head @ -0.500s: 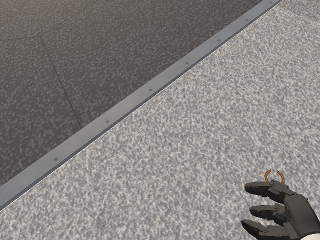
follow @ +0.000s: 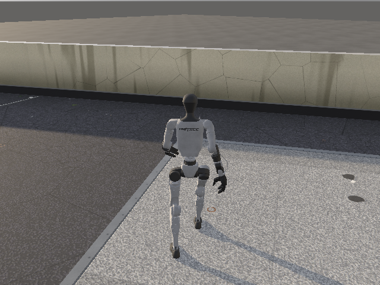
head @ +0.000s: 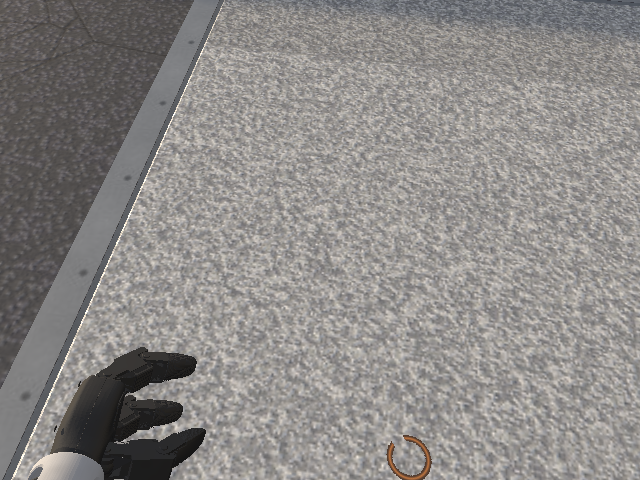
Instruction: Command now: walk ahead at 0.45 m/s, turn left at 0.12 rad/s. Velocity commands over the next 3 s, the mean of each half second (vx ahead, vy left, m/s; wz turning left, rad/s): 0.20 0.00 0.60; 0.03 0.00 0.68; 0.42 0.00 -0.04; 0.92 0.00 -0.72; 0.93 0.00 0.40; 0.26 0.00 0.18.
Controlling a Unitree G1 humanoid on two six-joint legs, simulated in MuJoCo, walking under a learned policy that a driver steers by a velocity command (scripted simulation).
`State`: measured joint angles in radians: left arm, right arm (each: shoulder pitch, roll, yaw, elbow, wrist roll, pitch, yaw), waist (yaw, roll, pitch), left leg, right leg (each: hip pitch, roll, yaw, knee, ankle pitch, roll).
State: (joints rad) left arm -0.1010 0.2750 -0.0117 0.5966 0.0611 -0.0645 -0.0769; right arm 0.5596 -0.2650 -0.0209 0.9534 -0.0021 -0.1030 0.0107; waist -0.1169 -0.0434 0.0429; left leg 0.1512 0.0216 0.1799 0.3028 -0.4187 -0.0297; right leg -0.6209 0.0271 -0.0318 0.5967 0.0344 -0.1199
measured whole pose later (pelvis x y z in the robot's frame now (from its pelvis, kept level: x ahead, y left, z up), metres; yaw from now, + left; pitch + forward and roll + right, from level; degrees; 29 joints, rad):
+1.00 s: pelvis +0.22 +0.04 +0.01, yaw +41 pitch +1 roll +0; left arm 0.23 0.27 0.04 0.72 0.03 0.02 0.03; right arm 0.19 -0.29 -0.08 0.68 -0.02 0.06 0.01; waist 0.00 0.05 0.03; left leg -0.41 -0.19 -0.21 0.63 -0.31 0.03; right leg -0.28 0.05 0.03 0.51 -0.23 -0.04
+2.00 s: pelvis +0.63 +0.21 +0.01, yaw +14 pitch +0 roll -1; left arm 0.38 0.31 0.06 0.84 0.02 -0.04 -0.01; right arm 0.17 -0.24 0.01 0.70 -0.06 -0.08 0.02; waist 0.01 0.01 0.03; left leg -0.62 0.15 -0.07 1.25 -0.27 0.00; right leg -0.18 0.21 -0.02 0.45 -0.28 -0.18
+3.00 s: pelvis +1.33 +0.44 +0.02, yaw +35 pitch +0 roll +0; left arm 0.31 0.21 -0.01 0.89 0.03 -0.05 0.00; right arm 0.18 -0.24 -0.02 0.88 -0.02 0.05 -0.01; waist 0.03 0.03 0.04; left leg -0.39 -0.02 -0.07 0.77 -0.37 0.00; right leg -0.33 0.06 -0.05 0.40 -0.06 -0.09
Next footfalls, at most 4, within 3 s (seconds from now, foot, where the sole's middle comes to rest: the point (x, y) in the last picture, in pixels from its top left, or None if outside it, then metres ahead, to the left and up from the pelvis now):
0.02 right None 0.22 -0.07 -0.76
0.44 left None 0.27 0.17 -0.76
0.94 right None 0.33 0.01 -0.76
1.36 left None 0.17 0.15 -0.76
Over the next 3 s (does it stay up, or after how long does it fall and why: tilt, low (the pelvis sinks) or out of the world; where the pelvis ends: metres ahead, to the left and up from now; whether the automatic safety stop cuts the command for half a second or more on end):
stays up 1.33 0.44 0.02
